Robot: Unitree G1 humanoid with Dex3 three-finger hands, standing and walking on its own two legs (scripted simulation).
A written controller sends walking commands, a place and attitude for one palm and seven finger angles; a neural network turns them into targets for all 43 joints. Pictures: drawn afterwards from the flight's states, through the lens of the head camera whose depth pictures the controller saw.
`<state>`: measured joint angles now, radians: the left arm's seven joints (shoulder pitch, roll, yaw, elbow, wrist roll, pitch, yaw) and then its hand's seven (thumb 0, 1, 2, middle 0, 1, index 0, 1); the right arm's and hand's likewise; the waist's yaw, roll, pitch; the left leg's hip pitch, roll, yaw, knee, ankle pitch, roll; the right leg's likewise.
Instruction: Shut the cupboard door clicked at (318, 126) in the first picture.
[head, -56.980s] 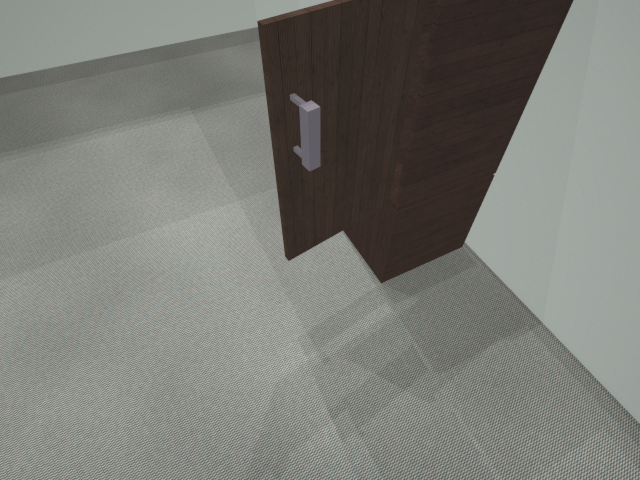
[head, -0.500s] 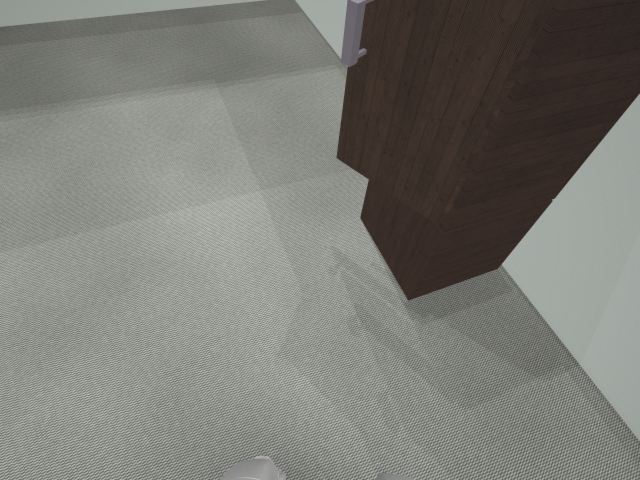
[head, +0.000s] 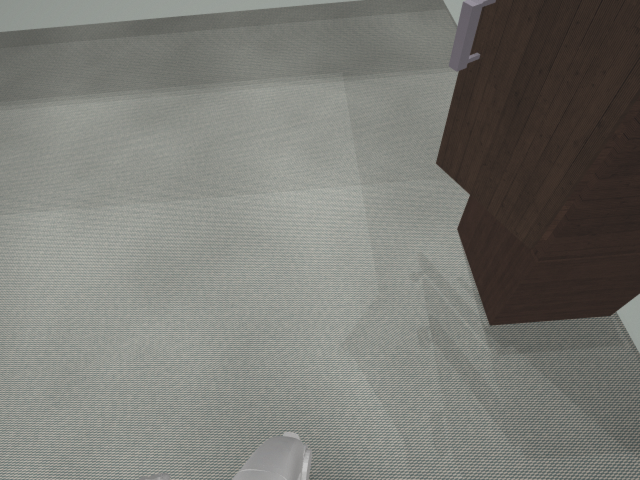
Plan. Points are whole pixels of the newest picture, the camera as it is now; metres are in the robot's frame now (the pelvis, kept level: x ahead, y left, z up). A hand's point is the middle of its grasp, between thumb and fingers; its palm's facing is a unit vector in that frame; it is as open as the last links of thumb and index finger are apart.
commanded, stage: walk to a spot facing it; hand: left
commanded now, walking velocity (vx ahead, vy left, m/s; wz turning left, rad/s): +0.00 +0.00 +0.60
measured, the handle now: (473, 33) +0.91 -0.29 +0.06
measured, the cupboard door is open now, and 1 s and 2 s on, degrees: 26 26 26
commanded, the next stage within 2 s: turn to face it in 1.36 s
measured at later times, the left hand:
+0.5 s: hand out of the picture +0.02 +0.27 -0.17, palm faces +0.34 -0.91 -0.23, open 7.4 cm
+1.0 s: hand (154, 443) +0.18 +0.26 -0.14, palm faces +0.56 -0.79 -0.24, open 7.3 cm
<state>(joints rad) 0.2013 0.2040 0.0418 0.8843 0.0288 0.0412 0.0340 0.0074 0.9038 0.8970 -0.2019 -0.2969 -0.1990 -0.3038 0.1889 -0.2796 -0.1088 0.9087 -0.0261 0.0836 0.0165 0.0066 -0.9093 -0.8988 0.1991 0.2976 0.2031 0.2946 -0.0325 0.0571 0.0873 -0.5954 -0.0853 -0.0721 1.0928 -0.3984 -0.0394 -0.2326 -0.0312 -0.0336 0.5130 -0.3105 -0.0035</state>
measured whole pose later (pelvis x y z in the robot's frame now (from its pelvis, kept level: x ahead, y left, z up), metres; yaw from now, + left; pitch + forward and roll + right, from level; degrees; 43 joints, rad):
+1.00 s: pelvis +0.22 +0.06 +0.01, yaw +36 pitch +1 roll +1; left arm 0.23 0.15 0.05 0.90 0.03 -0.05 0.01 0.00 0.91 0.90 -0.20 -0.30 -0.20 -0.30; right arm 0.28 -0.24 -0.08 0.98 -0.02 0.02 0.03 0.01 -0.91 -0.90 0.20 0.30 0.20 0.29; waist -0.05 0.03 0.07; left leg -0.57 0.04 0.01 1.22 -0.28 0.01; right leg -0.18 -0.09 -0.20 0.44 -0.28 -0.01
